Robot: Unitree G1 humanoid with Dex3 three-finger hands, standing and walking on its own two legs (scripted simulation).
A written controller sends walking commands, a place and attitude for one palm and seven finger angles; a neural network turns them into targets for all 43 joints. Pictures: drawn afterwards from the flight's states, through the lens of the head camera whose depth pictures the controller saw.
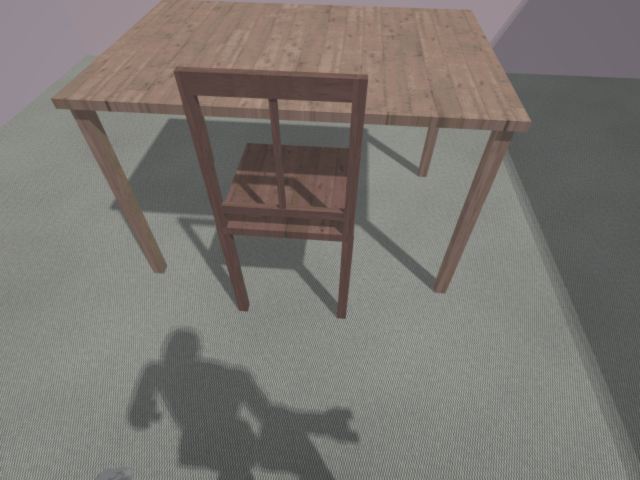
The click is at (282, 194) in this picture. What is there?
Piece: chair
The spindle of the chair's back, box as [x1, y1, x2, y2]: [268, 99, 285, 208]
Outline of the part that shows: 268,99 279,208 285,208 277,102 276,99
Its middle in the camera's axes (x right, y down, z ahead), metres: -0.10 -0.19 +0.92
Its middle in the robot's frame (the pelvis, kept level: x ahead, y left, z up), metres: +0.81 +0.14 -0.08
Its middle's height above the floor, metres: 0.69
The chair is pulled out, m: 0.00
